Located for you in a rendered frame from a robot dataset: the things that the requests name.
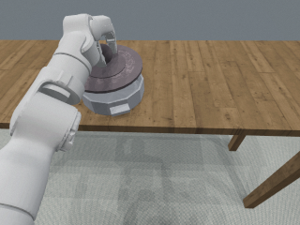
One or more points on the pot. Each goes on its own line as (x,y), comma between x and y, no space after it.
(117,102)

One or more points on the lid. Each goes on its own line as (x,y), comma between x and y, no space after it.
(124,69)

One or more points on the table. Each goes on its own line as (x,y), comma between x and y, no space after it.
(212,87)

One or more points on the robot left hand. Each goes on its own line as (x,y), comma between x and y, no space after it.
(107,30)

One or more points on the knob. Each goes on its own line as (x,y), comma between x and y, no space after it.
(107,52)

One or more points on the left robot upper arm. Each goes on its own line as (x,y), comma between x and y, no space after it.
(47,125)

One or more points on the left robot forearm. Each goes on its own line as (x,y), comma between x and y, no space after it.
(71,65)

